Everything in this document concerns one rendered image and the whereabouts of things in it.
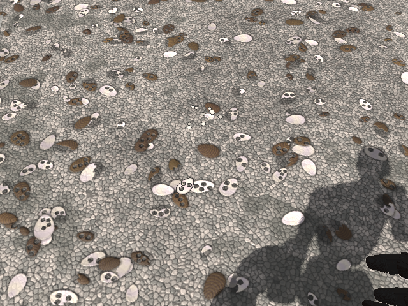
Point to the right robot hand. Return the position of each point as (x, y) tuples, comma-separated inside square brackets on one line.
[(394, 264)]

